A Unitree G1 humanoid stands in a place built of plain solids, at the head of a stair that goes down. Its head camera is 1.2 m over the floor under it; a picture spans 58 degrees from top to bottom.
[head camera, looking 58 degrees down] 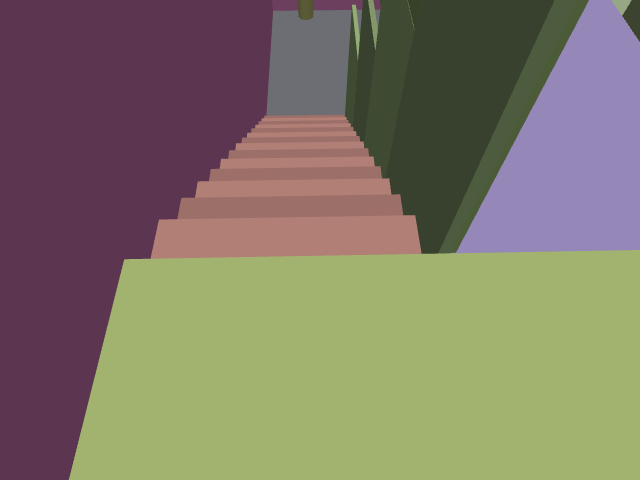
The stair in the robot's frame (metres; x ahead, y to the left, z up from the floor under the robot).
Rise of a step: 0.18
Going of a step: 0.25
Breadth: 1.00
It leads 1 degrees to the left of straight ahead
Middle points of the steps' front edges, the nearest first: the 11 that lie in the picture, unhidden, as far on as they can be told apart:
0.69 0.12 0.00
0.97 0.13 -0.18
1.21 0.13 -0.36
1.46 0.14 -0.54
1.70 0.14 -0.73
1.95 0.15 -0.91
2.20 0.15 -1.09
2.44 0.16 -1.27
2.69 0.16 -1.45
2.94 0.17 -1.63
3.18 0.17 -1.81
